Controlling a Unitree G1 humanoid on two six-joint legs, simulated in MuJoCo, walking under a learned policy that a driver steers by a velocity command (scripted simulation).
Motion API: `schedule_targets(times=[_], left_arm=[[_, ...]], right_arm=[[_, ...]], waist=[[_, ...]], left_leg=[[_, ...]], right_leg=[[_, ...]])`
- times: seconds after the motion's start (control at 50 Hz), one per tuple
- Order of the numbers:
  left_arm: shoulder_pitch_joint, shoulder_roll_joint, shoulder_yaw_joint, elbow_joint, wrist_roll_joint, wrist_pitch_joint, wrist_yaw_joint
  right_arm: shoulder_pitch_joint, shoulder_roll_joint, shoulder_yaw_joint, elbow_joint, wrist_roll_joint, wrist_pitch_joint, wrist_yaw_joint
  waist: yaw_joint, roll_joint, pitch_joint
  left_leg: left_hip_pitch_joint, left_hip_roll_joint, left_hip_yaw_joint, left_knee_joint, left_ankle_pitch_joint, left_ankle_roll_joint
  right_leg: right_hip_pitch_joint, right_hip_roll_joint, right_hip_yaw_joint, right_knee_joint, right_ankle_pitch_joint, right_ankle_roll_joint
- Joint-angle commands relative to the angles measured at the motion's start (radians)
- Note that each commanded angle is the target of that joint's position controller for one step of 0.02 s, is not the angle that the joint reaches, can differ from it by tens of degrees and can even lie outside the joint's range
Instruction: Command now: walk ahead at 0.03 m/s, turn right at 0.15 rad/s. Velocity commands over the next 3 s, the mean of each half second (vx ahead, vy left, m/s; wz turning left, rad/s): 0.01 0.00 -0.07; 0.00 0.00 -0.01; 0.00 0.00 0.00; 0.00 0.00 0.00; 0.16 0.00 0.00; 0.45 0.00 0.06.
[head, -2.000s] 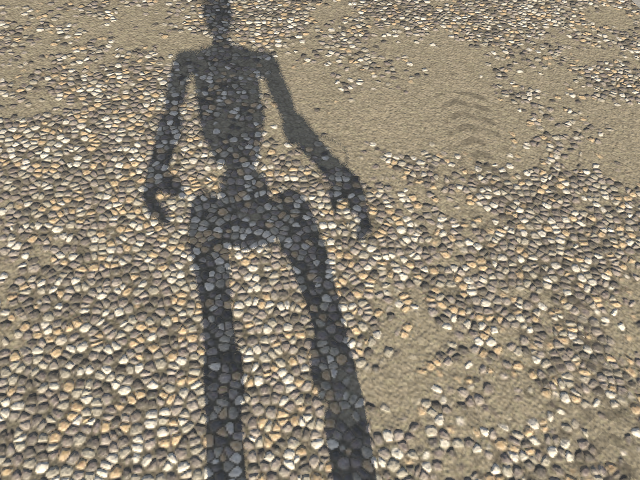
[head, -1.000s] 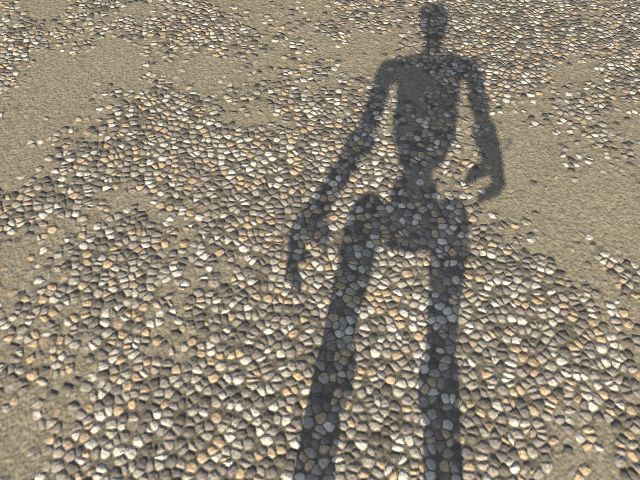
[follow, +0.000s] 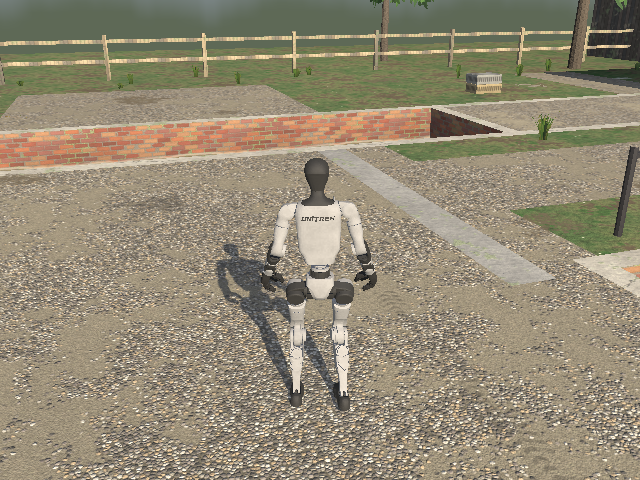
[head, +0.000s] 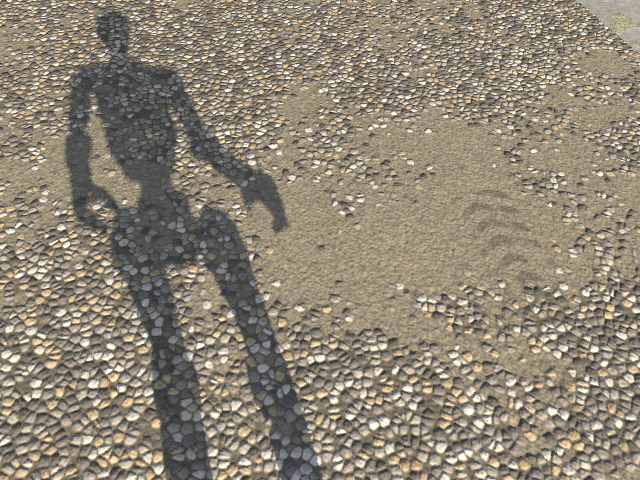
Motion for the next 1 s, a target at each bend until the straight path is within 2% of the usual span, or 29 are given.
schedule_targets(times=[0.02,0.06,0.12,0.14,0.16,0.18,0.2,0.22,0.26,0.34,0.5,0.66,1.0], left_arm=[[0.047,0.101,0.039,-0.037,-0.007,0.016,0.006],[0.047,0.042,0.020,-0.019,-0.010,0.016,0.002],[0.070,0.035,0.021,0.012,-0.009,0.012,-0.005],[0.055,0.058,0.023,0.008,0.002,0.012,-0.006],[0.042,0.103,0.030,-0.006,0.012,0.013,-0.003],[0.026,0.141,0.041,0.010,0.009,0.015,-0.002],[0.017,0.092,0.033,0.008,0.008,0.011,-0.008],[0.013,0.065,0.024,0.014,0.014,0.004,-0.009],[0.018,0.071,0.023,0.027,0.013,-0.012,-0.006],[0.054,0.063,0.018,0.056,0.007,-0.029,0.001],[0.080,0.051,0.012,0.106,0.003,-0.037,0.006],[0.092,0.038,0.009,0.172,0.000,-0.042,0.007],[0.132,0.025,-0.001,0.298,-0.002,-0.043,0.013]], right_arm=[[-0.043,-0.170,-0.045,-0.057,0.017,-0.004,-0.003],[-0.061,-0.150,-0.042,-0.050,0.017,0.011,-0.001],[-0.035,-0.128,-0.036,-0.031,0.027,0.023,0.003],[-0.004,-0.121,-0.034,-0.021,0.028,0.018,0.005],[0.009,-0.113,-0.029,-0.017,0.017,0.009,0.010],[0.039,-0.103,-0.028,-0.018,0.007,0.000,0.017],[-0.005,-0.110,-0.027,-0.012,-0.002,-0.001,0.017],[-0.034,-0.113,-0.030,-0.012,0.002,0.000,0.015],[-0.039,-0.108,-0.031,-0.006,0.010,0.008,0.005],[-0.018,-0.103,-0.035,0.020,0.016,0.013,-0.006],[0.000,-0.105,-0.044,0.089,0.021,0.023,-0.018],[0.016,-0.106,-0.050,0.168,0.025,0.033,-0.031],[0.047,-0.089,-0.044,0.313,0.028,0.042,-0.044]], waist=[[0.028,0.171,-0.108],[0.024,0.194,-0.103],[0.030,0.211,-0.126],[0.016,0.189,-0.126],[-0.001,0.124,-0.126],[-0.047,-0.010,-0.111],[-0.015,-0.020,-0.087],[-0.010,-0.014,-0.057],[-0.007,-0.019,-0.028],[-0.006,-0.018,-0.025],[-0.001,0.015,-0.015],[-0.001,0.024,-0.010],[0.000,0.026,0.020]], left_leg=[[0.179,0.265,-0.281,-0.161,0.426,0.196],[0.150,0.193,-0.186,-0.148,0.427,0.164],[0.161,0.153,-0.142,-0.114,0.334,0.140],[0.137,0.142,-0.145,-0.118,0.238,0.103],[0.092,0.122,-0.127,-0.098,0.125,0.059],[0.095,0.054,-0.055,-0.099,0.020,0.018],[0.139,0.033,-0.022,-0.073,-0.008,-0.013],[0.147,0.032,-0.018,-0.064,0.008,-0.019],[0.148,0.036,-0.022,-0.049,0.071,-0.011],[0.164,0.035,-0.021,-0.041,0.113,-0.012],[0.178,0.035,-0.021,-0.047,0.150,-0.028],[0.191,0.035,-0.019,-0.058,0.165,-0.032],[0.192,0.028,-0.009,-0.088,0.137,-0.030]], right_leg=[[-0.052,-0.084,0.006,0.079,-0.026,0.051],[0.038,-0.078,-0.050,-0.087,0.059,0.056],[0.179,-0.060,-0.097,-0.390,0.327,0.034],[0.226,-0.081,-0.067,-0.420,0.401,0.014],[0.265,-0.147,-0.003,-0.404,0.503,-0.016],[0.206,-0.157,0.009,-0.357,0.429,-0.064],[0.127,-0.149,0.015,-0.383,0.302,-0.085],[0.091,-0.146,0.019,-0.401,0.257,-0.079],[0.074,-0.136,0.010,-0.402,0.291,-0.058],[0.079,-0.130,0.003,-0.390,0.334,-0.048],[0.103,-0.119,-0.007,-0.388,0.377,-0.051],[0.123,-0.107,-0.025,-0.398,0.409,-0.051],[0.124,-0.092,-0.050,-0.433,0.380,-0.048]])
